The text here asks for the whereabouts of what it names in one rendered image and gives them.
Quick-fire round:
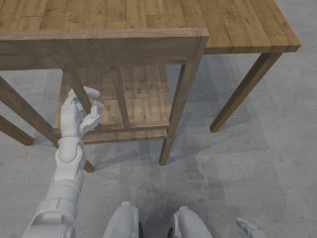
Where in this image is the right robot hand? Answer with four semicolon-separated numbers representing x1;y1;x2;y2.
235;218;266;238

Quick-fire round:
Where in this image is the robot right thigh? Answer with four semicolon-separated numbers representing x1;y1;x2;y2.
172;209;213;238

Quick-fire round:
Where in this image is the left robot shin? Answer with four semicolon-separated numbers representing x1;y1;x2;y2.
121;201;139;238

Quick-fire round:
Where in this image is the left robot upper arm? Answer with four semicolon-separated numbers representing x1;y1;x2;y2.
23;223;76;238

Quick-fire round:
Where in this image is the left robot forearm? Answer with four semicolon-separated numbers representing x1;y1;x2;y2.
21;136;87;238

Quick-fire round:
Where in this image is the table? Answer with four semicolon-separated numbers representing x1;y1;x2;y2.
0;0;302;146

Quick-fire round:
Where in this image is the left robot hand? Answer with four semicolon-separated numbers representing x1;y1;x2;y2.
59;86;105;140

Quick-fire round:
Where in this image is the chair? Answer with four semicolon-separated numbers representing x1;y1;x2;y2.
0;27;210;173

